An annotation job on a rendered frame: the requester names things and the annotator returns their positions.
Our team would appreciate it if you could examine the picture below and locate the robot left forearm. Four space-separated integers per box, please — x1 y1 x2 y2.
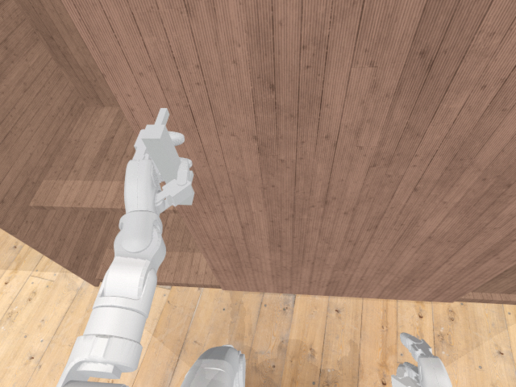
56 210 166 387

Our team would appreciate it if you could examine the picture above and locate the left robot thigh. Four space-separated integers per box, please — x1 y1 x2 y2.
181 346 246 387

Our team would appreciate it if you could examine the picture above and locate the robot right hand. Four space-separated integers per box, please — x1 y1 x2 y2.
391 332 452 387

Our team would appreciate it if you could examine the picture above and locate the robot left hand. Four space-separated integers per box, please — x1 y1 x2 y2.
124 129 193 217

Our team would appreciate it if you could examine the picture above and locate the handle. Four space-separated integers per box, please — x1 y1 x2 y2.
141 108 194 205

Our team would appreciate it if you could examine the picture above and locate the wardrobe door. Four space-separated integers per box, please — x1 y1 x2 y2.
61 0 516 303
471 264 516 294

